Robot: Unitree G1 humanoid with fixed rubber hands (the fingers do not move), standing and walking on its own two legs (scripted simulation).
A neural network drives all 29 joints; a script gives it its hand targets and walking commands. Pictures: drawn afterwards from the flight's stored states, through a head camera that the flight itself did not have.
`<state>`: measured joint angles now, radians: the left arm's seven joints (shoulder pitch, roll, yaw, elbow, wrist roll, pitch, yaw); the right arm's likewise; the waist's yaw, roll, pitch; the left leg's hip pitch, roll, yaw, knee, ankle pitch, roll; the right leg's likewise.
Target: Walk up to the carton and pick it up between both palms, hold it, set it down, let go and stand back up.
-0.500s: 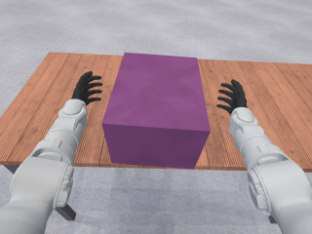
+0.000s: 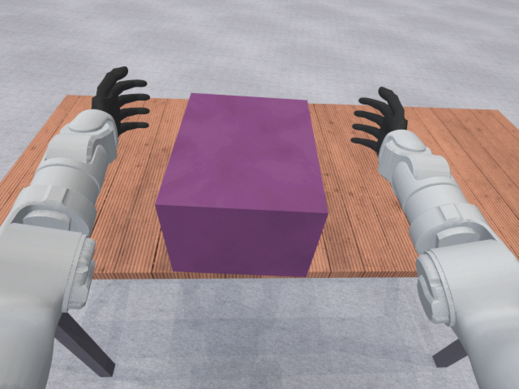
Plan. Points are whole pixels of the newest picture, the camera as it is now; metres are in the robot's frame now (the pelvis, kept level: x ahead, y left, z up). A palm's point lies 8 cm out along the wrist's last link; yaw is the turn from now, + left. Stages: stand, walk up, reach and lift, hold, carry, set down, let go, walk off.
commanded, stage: set down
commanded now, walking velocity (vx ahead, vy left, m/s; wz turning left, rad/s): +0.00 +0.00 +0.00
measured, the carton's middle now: (245, 179) +0.48 +0.01 +0.07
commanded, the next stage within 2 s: none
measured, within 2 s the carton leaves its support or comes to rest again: neither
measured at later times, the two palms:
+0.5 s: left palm (86, 173) +0.39 +0.23 +0.18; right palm (399, 183) +0.37 -0.21 +0.17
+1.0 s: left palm (80, 215) +0.35 +0.24 +0.13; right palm (393, 221) +0.34 -0.20 +0.13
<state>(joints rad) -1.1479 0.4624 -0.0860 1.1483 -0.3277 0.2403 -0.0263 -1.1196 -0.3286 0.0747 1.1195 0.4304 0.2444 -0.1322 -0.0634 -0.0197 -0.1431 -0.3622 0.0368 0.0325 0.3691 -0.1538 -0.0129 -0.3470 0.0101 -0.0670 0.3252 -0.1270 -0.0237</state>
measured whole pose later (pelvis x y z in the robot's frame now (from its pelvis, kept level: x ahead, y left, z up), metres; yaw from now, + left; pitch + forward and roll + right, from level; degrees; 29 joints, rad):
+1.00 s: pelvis +0.00 +0.01 +0.00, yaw -1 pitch -5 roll -1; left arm -0.43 0.33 0.16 0.32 -0.16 0.49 -0.03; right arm -0.44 -0.25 -0.03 0.44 0.36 0.29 -0.13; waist -0.03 -0.04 0.00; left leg -0.09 0.02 0.03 0.36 -0.18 0.00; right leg -0.08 0.02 -0.02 0.30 -0.15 -0.01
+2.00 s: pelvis +0.03 +0.01 +0.01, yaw -1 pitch -1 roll -1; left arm 0.32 0.28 0.06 -0.17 -0.18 0.29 -0.03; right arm 0.39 -0.22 -0.05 -0.20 0.23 0.24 -0.05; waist 0.05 -0.01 0.05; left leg -0.06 0.02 0.04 0.28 -0.20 0.00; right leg -0.04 0.03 0.01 0.21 -0.14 -0.01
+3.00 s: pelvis +0.02 +0.01 +0.00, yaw -2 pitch -4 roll +0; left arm 0.19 0.21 0.00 0.50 0.00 0.13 0.01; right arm 0.18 -0.19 -0.03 0.67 -0.01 -0.16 0.02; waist 0.01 -0.01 0.08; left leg -0.07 0.02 0.04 0.36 -0.23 0.00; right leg -0.08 0.02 0.01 0.35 -0.21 -0.01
